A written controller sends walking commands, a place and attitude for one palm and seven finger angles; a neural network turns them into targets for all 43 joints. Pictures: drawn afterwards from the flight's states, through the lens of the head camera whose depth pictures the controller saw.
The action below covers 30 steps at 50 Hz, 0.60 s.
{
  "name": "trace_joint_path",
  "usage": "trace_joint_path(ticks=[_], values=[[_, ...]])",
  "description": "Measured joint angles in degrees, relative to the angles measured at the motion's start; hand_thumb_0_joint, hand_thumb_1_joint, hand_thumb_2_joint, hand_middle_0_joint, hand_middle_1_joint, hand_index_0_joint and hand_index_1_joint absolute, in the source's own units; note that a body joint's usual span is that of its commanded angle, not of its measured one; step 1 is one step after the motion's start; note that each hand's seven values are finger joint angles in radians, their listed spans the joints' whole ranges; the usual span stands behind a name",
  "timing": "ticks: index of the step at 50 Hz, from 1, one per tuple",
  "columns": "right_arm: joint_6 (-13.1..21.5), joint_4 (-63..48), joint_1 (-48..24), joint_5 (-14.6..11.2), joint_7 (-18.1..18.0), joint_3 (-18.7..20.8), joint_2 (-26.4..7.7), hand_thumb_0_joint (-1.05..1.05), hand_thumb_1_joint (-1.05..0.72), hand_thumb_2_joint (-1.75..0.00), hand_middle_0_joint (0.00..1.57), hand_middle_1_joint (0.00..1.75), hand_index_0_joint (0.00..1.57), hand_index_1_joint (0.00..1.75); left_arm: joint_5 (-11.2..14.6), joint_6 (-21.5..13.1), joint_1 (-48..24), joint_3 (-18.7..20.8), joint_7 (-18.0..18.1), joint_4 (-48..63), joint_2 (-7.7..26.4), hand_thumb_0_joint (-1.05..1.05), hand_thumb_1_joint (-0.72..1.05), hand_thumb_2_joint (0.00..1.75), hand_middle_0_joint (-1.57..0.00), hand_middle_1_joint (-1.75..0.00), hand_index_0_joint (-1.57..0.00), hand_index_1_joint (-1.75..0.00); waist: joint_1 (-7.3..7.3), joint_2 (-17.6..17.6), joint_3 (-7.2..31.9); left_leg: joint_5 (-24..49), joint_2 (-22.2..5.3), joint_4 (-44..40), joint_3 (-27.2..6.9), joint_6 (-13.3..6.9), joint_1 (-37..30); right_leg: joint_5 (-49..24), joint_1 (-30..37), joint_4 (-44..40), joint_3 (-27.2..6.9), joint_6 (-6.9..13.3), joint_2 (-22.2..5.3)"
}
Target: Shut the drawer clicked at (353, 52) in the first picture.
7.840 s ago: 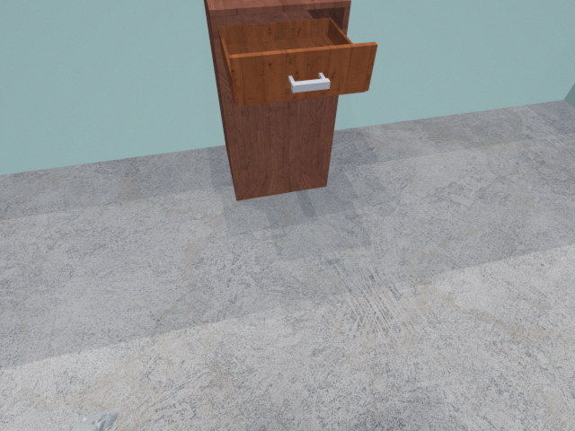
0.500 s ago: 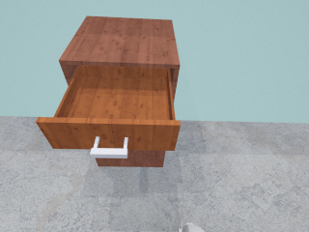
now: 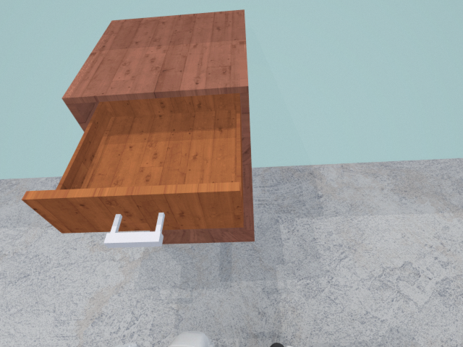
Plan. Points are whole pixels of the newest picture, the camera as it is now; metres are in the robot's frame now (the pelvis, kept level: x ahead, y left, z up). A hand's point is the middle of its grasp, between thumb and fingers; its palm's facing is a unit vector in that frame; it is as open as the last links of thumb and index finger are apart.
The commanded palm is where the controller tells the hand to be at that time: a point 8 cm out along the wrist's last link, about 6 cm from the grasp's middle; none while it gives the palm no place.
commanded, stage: come to a stop and stand still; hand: left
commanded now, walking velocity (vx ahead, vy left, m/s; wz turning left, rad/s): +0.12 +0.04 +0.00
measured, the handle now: (136, 229) +0.32 +0.22 -0.01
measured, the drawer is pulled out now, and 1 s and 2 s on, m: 0.29 0.29 0.29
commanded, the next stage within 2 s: look again from close up in 1.16 s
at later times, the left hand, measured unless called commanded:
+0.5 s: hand out of the picture -0.10 +0.22 -0.17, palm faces +0.04 -0.99 -0.16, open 7.4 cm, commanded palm none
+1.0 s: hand out of the picture -0.05 +0.13 -0.18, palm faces +0.07 -0.98 -0.16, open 7.2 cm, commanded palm none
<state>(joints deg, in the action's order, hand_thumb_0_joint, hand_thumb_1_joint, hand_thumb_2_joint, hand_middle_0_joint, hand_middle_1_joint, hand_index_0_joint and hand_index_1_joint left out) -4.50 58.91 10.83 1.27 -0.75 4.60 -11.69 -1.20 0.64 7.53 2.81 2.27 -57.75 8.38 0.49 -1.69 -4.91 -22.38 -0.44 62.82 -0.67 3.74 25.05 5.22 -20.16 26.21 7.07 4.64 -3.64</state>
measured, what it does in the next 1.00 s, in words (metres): steps on the spot: left foot, then right foot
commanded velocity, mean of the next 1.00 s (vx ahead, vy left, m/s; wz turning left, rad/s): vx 0.08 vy -0.05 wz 0.00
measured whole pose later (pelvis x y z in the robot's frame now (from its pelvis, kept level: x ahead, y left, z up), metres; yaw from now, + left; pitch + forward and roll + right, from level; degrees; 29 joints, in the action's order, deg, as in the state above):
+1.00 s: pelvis -0.04 -0.03 +0.00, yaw +1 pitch -1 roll +0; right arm 0.1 66.2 15.3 0.8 -3.6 0.8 -7.2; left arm -0.1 -0.5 16.3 0.5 2.0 -67.1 6.5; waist -0.2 -0.1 -1.5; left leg -14.2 -4.1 25.8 2.5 3.2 10.0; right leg 17.7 -5.6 24.2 6.0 4.5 2.8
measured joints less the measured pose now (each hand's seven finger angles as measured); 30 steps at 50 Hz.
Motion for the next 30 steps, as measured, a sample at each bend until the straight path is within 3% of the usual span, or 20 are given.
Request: trace_joint_path(ticks=[6, 10, 11, 14, 18, 21, 25, 30], values=[[1.0, -1.2, 0.1, -0.2, 0.6, -0.2, -0.7, 0.00, -0.91, -0.90, 0.19, 0.30, 0.19, 0.30, -0.9, 1.0, 3.3, 0.7, -0.4, -0.2, 1.8, 0.00, 0.91, 0.90, -0.20, -0.30, -0.21, -0.30, 1.91, 2.1, 2.7, -3.2, -0.5, -14.8, 1.8, -1.2, -7.7, -3.5, -0.7, -3.0, -0.5, -0.8, -0.3], [2.9, -1.0, 3.2, -0.3, 0.5, -1.1, -0.1, 0.00, -0.91, -0.90, 0.19, 0.30, 0.19, 0.30, -0.8, 1.7, 5.7, 1.0, -0.5, -1.9, 2.9, 0.00, 0.90, 0.90, -0.20, -0.30, -0.20, -0.30, 1.99, 2.6, 5.4, -1.3, 0.1, -33.1, 4.4, -3.1, -17.0, -3.3, -1.4, -4.5, -0.3, -2.3, 0.8], [3.4, -0.7, 4.2, -0.1, 0.2, -1.3, 0.2, 0.00, -0.91, -0.90, 0.19, 0.30, 0.19, 0.30, -0.4, 1.9, 6.1, 0.9, -0.5, -2.4, 3.0, 0.00, 0.90, 0.90, -0.20, -0.30, -0.20, -0.30, 1.47, 2.4, 6.0, 1.1, 0.1, -37.2, 3.8, -4.0, -18.2, 0.4, -2.6, -2.6, -0.3, -3.3, 1.4], [3.0, 0.7, 7.5, 0.4, -0.8, -2.5, 2.3, 0.00, -0.91, -0.90, 0.19, 0.30, 0.19, 0.30, 0.2, 2.8, 7.5, 1.2, -0.9, -3.7, 3.3, 0.00, 0.91, 0.90, -0.20, -0.30, -0.20, -0.30, -0.02, 3.6, 6.2, 6.6, 0.5, -39.2, 3.2, -4.9, -18.4, 10.1, -6.0, 10.1, -4.3, -5.0, 2.8], [3.1, 3.7, 11.2, 0.0, -1.1, -3.8, 4.5, 0.00, -0.91, -0.90, 0.19, 0.30, 0.20, 0.30, -0.3, 2.0, 10.1, 1.4, -2.1, -4.1, 2.6, 0.00, 0.91, 0.90, -0.20, -0.30, -0.20, -0.30, 0.19, 3.6, 6.9, 9.6, 0.5, -43.2, 2.4, -5.1, -18.7, 9.1, -8.3, 28.5, -7.8, -5.9, 4.8], [4.1, 4.6, 12.3, -0.2, -1.5, -3.9, 5.9, 0.01, -0.91, -0.89, 0.19, 0.30, 0.20, 0.30, -0.3, 1.5, 12.2, 1.3, -2.3, -5.2, 2.3, 0.00, 0.91, 0.90, -0.20, -0.30, -0.20, -0.30, 0.14, 4.6, 6.7, 10.5, 1.2, -44.4, 3.4, -5.3, -18.0, 8.9, -7.6, 34.4, -8.4, -6.2, 4.5], [5.6, 4.8, 12.9, 0.1, -2.0, -3.7, 7.0, 0.01, -0.91, -0.89, 0.20, 0.30, 0.20, 0.30, -0.3, 1.9, 13.3, 0.7, -2.5, -7.1, 1.6, 0.00, 0.91, 0.90, -0.20, -0.30, -0.20, -0.30, -1.44, 4.8, 5.9, 10.7, 1.4, -44.5, 4.4, -5.4, -17.0, 12.8, -4.0, 30.0, -6.9, -6.1, 2.8], [5.9, 5.9, 13.0, 0.5, -2.1, -3.5, 6.9, 0.00, -0.91, -0.89, 0.20, 0.30, 0.20, 0.30, 0.2, 1.4, 10.4, -0.3, -2.5, -7.2, 0.4, 0.00, 0.91, 0.90, -0.20, -0.30, -0.20, -0.30, -3.37, 2.9, 4.2, 9.9, 0.1, -42.4, 4.3, -4.3, -15.7, 18.4, 1.8, 14.9, -4.9, -5.3, 2.0]])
